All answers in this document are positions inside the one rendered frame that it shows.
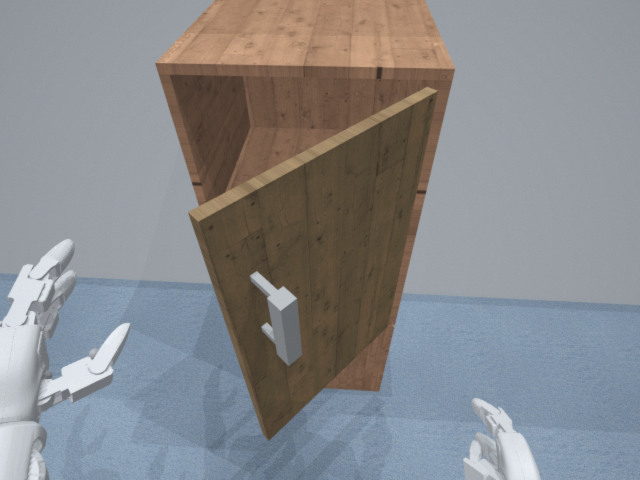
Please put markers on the cupboard door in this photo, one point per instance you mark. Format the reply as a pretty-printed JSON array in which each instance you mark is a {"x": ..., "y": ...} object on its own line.
[{"x": 330, "y": 225}]

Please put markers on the handle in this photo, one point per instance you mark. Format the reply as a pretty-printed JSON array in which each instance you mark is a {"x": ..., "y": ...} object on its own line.
[{"x": 283, "y": 308}]

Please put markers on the robot left forearm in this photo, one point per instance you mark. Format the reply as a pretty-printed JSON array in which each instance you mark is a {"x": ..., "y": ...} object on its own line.
[{"x": 21, "y": 444}]

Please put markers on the robot left hand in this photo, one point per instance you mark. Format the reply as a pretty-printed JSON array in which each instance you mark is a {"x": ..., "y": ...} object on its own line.
[{"x": 35, "y": 298}]

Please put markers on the robot right hand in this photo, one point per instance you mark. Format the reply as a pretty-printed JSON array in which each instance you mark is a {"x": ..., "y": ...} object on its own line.
[{"x": 510, "y": 456}]

